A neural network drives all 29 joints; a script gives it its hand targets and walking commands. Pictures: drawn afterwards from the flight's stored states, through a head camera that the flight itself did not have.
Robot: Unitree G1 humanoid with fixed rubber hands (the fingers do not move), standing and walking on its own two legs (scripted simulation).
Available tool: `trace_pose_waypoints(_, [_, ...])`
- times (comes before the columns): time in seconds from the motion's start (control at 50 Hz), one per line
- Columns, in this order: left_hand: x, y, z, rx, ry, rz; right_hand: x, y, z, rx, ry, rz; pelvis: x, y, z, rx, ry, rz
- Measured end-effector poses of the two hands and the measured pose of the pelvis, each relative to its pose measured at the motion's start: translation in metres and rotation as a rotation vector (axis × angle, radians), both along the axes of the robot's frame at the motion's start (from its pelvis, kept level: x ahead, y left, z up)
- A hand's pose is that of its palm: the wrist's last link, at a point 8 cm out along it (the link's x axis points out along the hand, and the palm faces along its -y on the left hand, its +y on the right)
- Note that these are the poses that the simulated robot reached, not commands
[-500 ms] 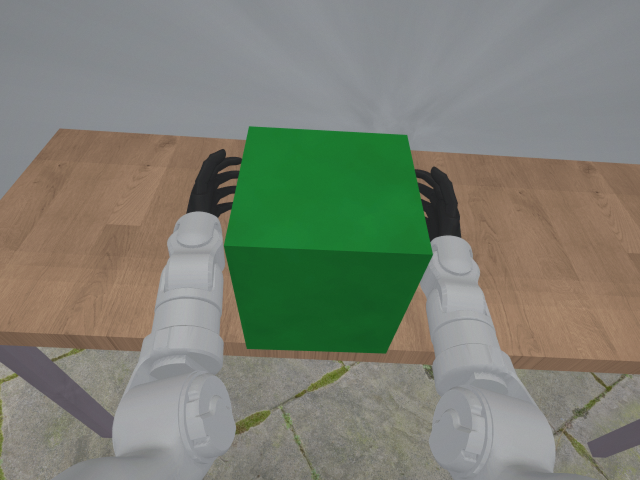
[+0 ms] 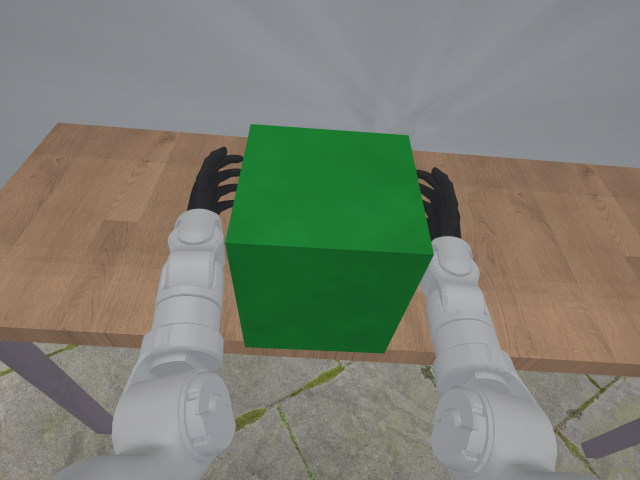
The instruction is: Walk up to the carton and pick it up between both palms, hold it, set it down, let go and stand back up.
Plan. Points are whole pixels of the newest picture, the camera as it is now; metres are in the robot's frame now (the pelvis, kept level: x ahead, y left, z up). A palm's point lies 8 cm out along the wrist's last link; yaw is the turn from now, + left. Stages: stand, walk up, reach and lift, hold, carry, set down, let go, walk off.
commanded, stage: reach and lift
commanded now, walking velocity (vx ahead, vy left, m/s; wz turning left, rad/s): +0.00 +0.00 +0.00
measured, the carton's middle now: (322, 247) +0.41 +0.02 +0.06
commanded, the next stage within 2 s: none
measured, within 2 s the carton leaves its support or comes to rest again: leaves its support in 0.78 s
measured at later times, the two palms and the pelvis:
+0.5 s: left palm (204, 212) +0.40 +0.17 +0.12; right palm (440, 233) +0.40 -0.13 +0.12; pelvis +0.00 +0.00 +0.00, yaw +0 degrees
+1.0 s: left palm (189, 202) +0.37 +0.17 +0.17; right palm (457, 221) +0.37 -0.13 +0.17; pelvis -0.03 +0.00 +0.00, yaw +2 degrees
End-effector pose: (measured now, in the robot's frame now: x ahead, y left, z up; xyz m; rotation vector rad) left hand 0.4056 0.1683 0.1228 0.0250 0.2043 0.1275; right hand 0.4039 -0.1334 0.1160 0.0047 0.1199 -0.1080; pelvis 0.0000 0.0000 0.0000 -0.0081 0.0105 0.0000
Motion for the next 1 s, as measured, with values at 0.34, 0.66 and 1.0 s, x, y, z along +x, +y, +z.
trace_pose_waypoints(0.34, [-0.002, 0.000, 0.001, 0.011, -0.009, 0.000, -0.002, 0.000, 0.000, 0.003, -0.013, -0.002, -0.001, -0.001, 0.000, -0.003, 0.005, 0.004])
trace_pose_waypoints(0.66, [-0.017, 0.005, 0.000, 0.033, 0.029, 0.027, -0.009, 0.006, -0.002, 0.005, 0.022, 0.020, -0.006, 0.000, 0.000, -0.008, 0.015, 0.022])
trace_pose_waypoints(1.0, [-0.039, 0.003, 0.049, 0.023, -0.005, 0.022, -0.032, 0.004, 0.052, 0.024, -0.009, 0.006, -0.029, 0.001, -0.001, -0.007, -0.032, 0.038])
